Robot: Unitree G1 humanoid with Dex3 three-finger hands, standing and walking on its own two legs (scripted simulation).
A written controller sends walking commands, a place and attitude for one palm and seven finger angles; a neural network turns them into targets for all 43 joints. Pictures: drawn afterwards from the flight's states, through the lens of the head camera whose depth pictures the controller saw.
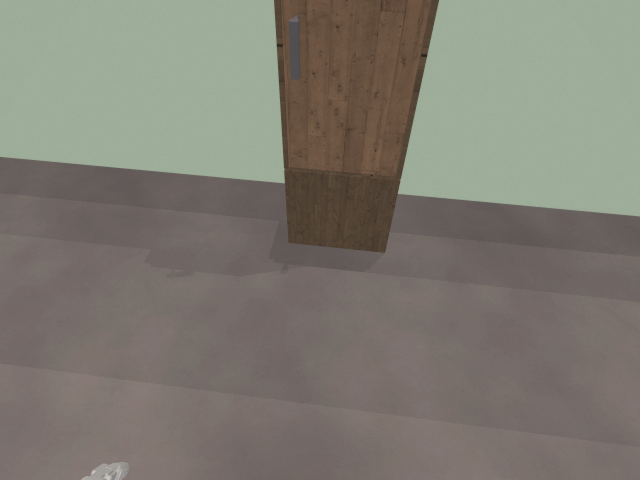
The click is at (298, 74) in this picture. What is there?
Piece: cupboard door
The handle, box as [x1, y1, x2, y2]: [289, 15, 299, 79]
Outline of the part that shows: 295,15 293,19 289,20 290,70 291,78 298,79 299,35 298,15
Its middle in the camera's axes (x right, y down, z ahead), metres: -0.07 -0.52 +1.04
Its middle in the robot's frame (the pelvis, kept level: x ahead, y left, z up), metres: +1.13 +0.13 +0.08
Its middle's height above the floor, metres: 0.84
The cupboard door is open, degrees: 0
